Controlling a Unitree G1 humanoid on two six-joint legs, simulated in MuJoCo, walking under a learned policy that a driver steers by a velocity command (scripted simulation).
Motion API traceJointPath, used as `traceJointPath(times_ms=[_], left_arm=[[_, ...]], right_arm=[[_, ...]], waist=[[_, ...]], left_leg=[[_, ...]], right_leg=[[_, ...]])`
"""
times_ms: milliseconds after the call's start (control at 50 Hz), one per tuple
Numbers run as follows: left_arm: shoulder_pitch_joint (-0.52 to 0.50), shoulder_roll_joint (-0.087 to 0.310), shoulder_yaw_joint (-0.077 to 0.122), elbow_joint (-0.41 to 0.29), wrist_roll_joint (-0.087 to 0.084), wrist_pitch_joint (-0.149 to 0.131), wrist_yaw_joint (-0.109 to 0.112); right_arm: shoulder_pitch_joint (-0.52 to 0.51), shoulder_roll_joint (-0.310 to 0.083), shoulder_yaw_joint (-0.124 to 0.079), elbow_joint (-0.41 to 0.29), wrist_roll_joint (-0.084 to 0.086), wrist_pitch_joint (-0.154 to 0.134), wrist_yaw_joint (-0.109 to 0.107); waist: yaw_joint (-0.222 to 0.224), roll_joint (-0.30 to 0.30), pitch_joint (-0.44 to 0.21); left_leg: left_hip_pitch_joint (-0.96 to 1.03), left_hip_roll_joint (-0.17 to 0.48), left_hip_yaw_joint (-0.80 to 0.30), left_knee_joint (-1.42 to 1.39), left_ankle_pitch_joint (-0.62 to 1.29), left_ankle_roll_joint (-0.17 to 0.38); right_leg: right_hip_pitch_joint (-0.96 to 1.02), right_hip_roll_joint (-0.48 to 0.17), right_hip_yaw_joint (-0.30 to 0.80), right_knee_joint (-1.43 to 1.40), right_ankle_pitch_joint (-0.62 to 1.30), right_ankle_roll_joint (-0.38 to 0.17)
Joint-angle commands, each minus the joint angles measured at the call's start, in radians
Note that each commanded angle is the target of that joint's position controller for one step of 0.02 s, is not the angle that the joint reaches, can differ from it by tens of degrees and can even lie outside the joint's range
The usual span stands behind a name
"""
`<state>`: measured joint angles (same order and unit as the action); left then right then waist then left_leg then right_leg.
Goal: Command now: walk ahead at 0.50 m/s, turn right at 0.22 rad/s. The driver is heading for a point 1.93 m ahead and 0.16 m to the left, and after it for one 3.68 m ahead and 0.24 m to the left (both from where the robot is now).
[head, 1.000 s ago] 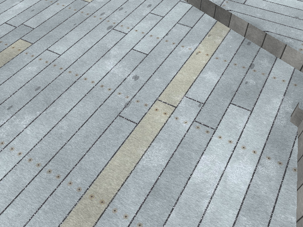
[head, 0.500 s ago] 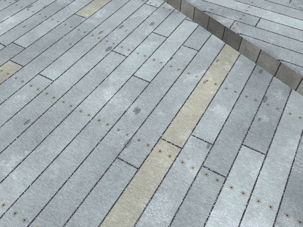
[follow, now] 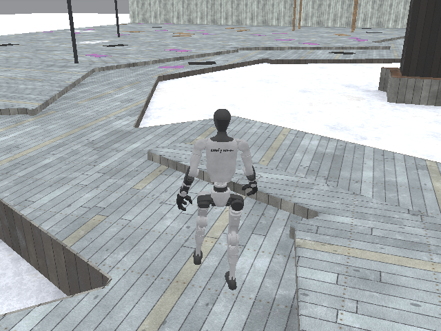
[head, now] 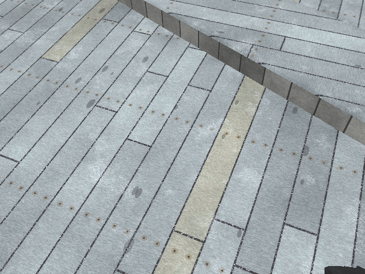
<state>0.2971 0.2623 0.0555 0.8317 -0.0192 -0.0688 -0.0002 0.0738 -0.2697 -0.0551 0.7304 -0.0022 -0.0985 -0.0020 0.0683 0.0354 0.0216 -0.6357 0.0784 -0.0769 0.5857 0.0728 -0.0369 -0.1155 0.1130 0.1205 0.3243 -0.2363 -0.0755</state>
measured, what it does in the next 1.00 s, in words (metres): walks ahead: left foot, then right foot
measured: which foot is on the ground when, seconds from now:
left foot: up 0.00-0.10, down 0.12-0.66, up 0.68-1.00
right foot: down 0.00-0.14, up 0.16-0.64, down 0.66-1.00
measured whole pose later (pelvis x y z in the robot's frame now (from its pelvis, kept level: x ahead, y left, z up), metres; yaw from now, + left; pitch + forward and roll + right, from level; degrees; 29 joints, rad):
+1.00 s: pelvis +0.54 -0.02 +0.00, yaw -2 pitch +2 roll -1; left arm 0.36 0.27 0.05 0.86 -0.01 -0.08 -0.01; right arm 0.11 -0.29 -0.05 0.78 0.00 -0.07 0.01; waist 0.07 0.04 0.00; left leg -0.68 0.12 -0.05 0.72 0.01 -0.01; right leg -0.07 0.06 -0.03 0.23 -0.19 -0.05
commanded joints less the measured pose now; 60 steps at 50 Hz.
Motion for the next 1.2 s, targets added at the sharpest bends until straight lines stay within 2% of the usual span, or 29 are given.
traceJointPath(times_ms=[20,80,100,120,140,160,180,200,220,240,280,320,460,560,600,640,660,680,700,720,740,780,860,980,1080,1120,1160,1180,1200], left_arm=[[0.065,0.159,0.037,-0.024,-0.003,-0.004,0.006],[0.072,0.175,0.042,-0.017,0.003,0.01,0.011],[0.054,0.177,0.042,-0.022,0.003,0.014,0.011],[0.039,0.157,0.034,-0.031,0.007,0.014,0.01],[0.022,0.119,0.017,-0.057,0.021,0.011,0.009],[0.172,0.048,-0.004,-0.056,0.002,-0.008,0.004],[0.132,0.118,0.005,-0.048,-0.008,-0.019,0.0],[0.029,0.169,0.02,-0.073,-0.018,-0.024,-0.003],[-0.041,0.154,0.016,-0.092,-0.011,-0.026,-0.002],[-0.073,0.14,0.018,-0.103,0.006,-0.026,-0.003],[-0.04,0.114,0.02,-0.099,0.011,-0.017,-0.003],[-0.037,0.087,0.014,-0.099,0.011,-0.007,-0.001],[-0.251,0.05,-0.005,-0.158,0.011,-0.016,-0.013],[-0.358,0.07,-0.002,-0.208,0.001,-0.028,-0.037],[-0.322,0.093,0.007,-0.204,0.004,-0.032,-0.042],[-0.1,0.161,0.043,-0.14,0.012,-0.033,-0.032],[0.091,0.236,0.064,-0.107,0.024,-0.03,-0.021],[0.134,0.304,0.077,-0.085,0.021,-0.022,-0.024],[0.143,0.206,0.054,-0.087,0.005,-0.017,-0.024],[0.069,0.169,0.04,-0.097,0.004,-0.017,-0.02],[0.003,0.151,0.032,-0.107,0.012,-0.016,-0.02],[-0.069,0.111,0.018,-0.112,0.031,-0.02,-0.024],[-0.066,0.139,0.029,-0.083,0.02,-0.038,-0.021],[0.02,0.173,0.036,-0.029,0.008,-0.027,-0.005],[0.101,0.189,0.04,0.025,-0.001,-0.004,0.0],[0.097,0.201,0.045,0.036,-0.003,0.006,0.004],[0.066,0.204,0.043,0.034,-0.003,0.016,0.009],[0.066,0.171,0.029,0.024,0.008,0.017,0.012],[0.145,0.079,-0.002,-0.009,0.023,0.0,0.008]], right_arm=[[-0.125,-0.075,-0.012,-0.098,0.007,-0.023,0.014],[-0.094,-0.099,-0.018,-0.104,0.007,-0.035,0.023],[-0.028,-0.112,-0.026,-0.087,0.005,-0.039,0.022],[0.096,-0.147,-0.043,-0.054,-0.002,-0.042,0.017],[0.271,-0.206,-0.058,-0.031,-0.013,-0.042,0.011],[0.366,-0.275,-0.08,0.01,-0.009,-0.029,0.017],[0.377,-0.182,-0.057,0.015,0.016,-0.021,0.02],[0.307,-0.136,-0.041,0.002,0.016,-0.016,0.017],[0.244,-0.127,-0.033,-0.011,0.003,-0.009,0.016],[0.206,-0.11,-0.026,-0.011,-0.003,-0.007,0.02],[0.18,-0.094,-0.018,-0.008,-0.008,-0.013,0.025],[0.187,-0.109,-0.022,0.007,0.004,-0.017,0.024],[0.271,-0.161,-0.034,0.063,0.019,0.001,0.007],[0.336,-0.173,-0.037,0.11,0.026,0.024,0.002],[0.326,-0.187,-0.041,0.117,0.026,0.034,-0.003],[0.3,-0.177,-0.034,0.111,0.024,0.041,-0.008],[0.294,-0.132,-0.013,0.081,0.0,0.038,-0.011],[0.425,-0.016,0.021,0.068,0.005,0.014,-0.002],[0.371,-0.121,-0.001,0.085,0.024,-0.004,0.005],[0.271,-0.165,-0.014,0.054,0.042,-0.015,0.01],[0.216,-0.155,-0.012,0.044,0.036,-0.017,0.006],[0.21,-0.132,-0.018,0.042,0.013,-0.002,0.002],[0.192,-0.083,-0.009,0.034,0.006,0.028,-0.003],[-0.011,-0.055,0.005,-0.016,0.008,0.017,0.013],[-0.132,-0.069,0.007,-0.068,0.019,0.005,0.039],[-0.113,-0.089,0.001,-0.071,0.017,0.0,0.046],[0.042,-0.134,-0.024,-0.028,0.012,-0.003,0.042],[0.208,-0.189,-0.048,0.018,0.005,-0.002,0.033],[0.341,-0.292,-0.072,0.036,-0.013,0.003,0.024]], waist=[[0.032,-0.111,-0.004],[0.001,-0.132,-0.004],[-0.041,-0.138,-0.031],[-0.1,-0.12,-0.118],[-0.175,-0.037,-0.265],[-0.136,0.259,-0.387],[-0.164,0.212,-0.346],[-0.171,0.11,-0.188],[-0.149,0.023,-0.113],[-0.126,-0.005,-0.046],[-0.081,0.044,-0.043],[-0.069,0.056,-0.042],[-0.13,0.032,-0.003],[-0.149,0.041,0.029],[-0.115,0.053,0.007],[0.0,0.037,-0.132],[0.068,-0.068,-0.286],[0.004,-0.336,-0.4],[0.048,-0.246,-0.377],[0.041,-0.19,-0.221],[0.012,-0.113,-0.144],[-0.054,-0.106,-0.066],[-0.087,-0.1,-0.034],[-0.021,-0.086,0.013],[0.012,-0.096,0.042],[-0.011,-0.114,0.026],[-0.104,-0.115,-0.067],[-0.169,-0.085,-0.187],[-0.171,0.107,-0.35]], left_leg=[[0.084,-0.038,0.035,-0.072,0.008,0.021],[0.105,-0.052,0.046,-0.117,-0.12,0.064],[0.199,-0.072,0.068,-0.153,-0.128,0.087],[0.389,-0.059,0.059,-0.147,-0.09,0.124],[0.662,0.093,-0.103,-0.113,-0.054,0.196],[1.013,0.291,-0.515,-0.171,-0.24,0.361],[1.006,0.313,-0.655,-0.264,-0.451,0.351],[0.881,0.274,-0.528,-0.287,-0.484,0.303],[0.751,0.233,-0.418,-0.308,-0.404,0.278],[0.643,0.197,-0.347,-0.339,-0.302,0.275],[0.549,0.149,-0.255,-0.38,-0.17,0.261],[0.51,0.139,-0.189,-0.409,-0.079,0.278],[0.496,0.094,-0.027,-0.438,-0.014,0.237],[0.629,0.159,-0.054,-0.377,0.002,0.219],[0.672,0.17,-0.053,-0.315,0.12,0.199],[0.609,0.1,0.013,-0.061,0.34,0.155],[0.408,0.038,0.062,0.244,0.095,0.116],[0.007,-0.134,0.067,0.577,-0.575,0.056],[-0.121,-0.09,-0.042,0.697,-0.658,0.061],[-0.182,-0.042,-0.024,0.709,-0.571,0.071],[-0.148,0.004,0.002,0.664,-0.478,0.071],[-0.046,0.05,0.002,0.571,-0.389,0.06],[-0.022,0.067,0.016,0.434,-0.295,0.028],[0.012,0.028,0.054,0.079,0.013,0.025],[-0.01,-0.001,0.057,-0.051,-0.044,0.057],[0.037,-0.017,0.066,-0.082,-0.119,0.083],[0.274,-0.069,0.117,-0.127,-0.142,0.123],[0.539,-0.021,0.072,-0.089,-0.101,0.163],[0.94,0.232,-0.301,-0.08,-0.127,0.295]], right_leg=[[-0.014,-0.269,0.157,-0.053,0.2,-0.14],[0.089,-0.313,0.205,0.022,0.322,-0.119],[0.091,-0.293,0.188,0.085,0.447,-0.103],[0.057,-0.241,0.148,0.221,0.56,-0.079],[-0.09,-0.175,0.081,0.487,0.411,-0.042],[-0.47,-0.02,-0.014,0.833,-0.115,0.033],[-0.625,-0.055,0.045,0.946,-0.327,0.033],[-0.683,-0.104,0.04,0.978,-0.249,0.029],[-0.663,-0.152,-0.004,0.946,-0.168,0.03],[-0.646,-0.179,-0.021,0.878,-0.117,0.036],[-0.556,-0.215,-0.032,0.797,-0.066,0.044],[-0.544,-0.225,-0.054,0.721,-0.047,0.063],[-0.487,-0.195,-0.101,0.316,0.293,0.085],[-0.498,-0.17,-0.1,0.204,0.238,0.048],[-0.425,-0.149,-0.117,0.171,0.171,0.021],[-0.087,-0.121,-0.146,0.14,0.193,-0.032],[0.219,-0.302,0.053,0.184,0.254,-0.103],[0.533,-0.51,0.509,0.085,0.073,-0.27],[0.516,-0.497,0.588,0.012,-0.095,-0.26],[0.385,-0.46,0.441,-0.011,-0.08,-0.212],[0.243,-0.417,0.332,-0.035,0.003,-0.185],[0.035,-0.362,0.216,-0.1,0.146,-0.166],[-0.068,-0.341,0.099,-0.18,0.246,-0.185],[-0.049,-0.289,-0.034,-0.2,0.255,-0.131],[0.109,-0.353,-0.012,-0.133,0.266,-0.113],[0.161,-0.374,-0.005,-0.082,0.352,-0.095],[0.154,-0.328,-0.051,0.099,0.618,-0.061],[0.039,-0.277,-0.092,0.309,0.584,-0.03],[-0.324,-0.152,-0.155,0.696,0.23,0.036]])
Next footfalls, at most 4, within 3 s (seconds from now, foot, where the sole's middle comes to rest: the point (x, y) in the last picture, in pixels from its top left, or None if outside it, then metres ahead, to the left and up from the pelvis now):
0.12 left None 0.25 0.14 -0.78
0.66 right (239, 260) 0.53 -0.11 -0.78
1.18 left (180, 186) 0.82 0.12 -0.78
1.70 right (239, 138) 1.09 -0.13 -0.78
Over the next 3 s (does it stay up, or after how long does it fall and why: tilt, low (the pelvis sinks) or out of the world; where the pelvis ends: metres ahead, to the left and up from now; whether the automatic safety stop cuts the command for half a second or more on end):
stays up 1.66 0.09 0.02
